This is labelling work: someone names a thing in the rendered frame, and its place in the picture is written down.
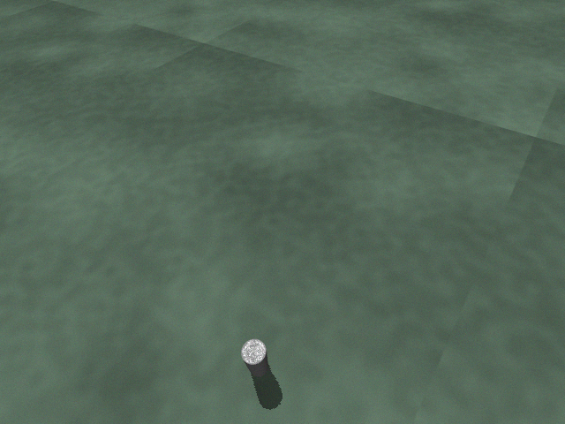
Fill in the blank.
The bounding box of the cup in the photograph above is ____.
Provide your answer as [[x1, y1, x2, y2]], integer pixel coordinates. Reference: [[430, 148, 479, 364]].
[[241, 339, 268, 377]]

